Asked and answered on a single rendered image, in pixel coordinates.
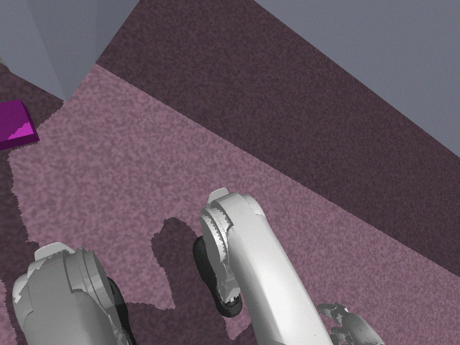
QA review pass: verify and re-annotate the small box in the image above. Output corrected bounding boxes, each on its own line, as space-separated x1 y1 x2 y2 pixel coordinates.
0 99 40 151

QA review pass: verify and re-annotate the right robot foot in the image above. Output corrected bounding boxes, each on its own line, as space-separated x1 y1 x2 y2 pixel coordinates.
193 236 242 318

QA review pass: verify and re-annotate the right robot hand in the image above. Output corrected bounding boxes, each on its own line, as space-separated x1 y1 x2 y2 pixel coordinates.
317 303 385 345

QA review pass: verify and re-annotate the left robot foot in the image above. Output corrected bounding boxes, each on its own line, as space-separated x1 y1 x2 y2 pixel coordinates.
107 277 137 345

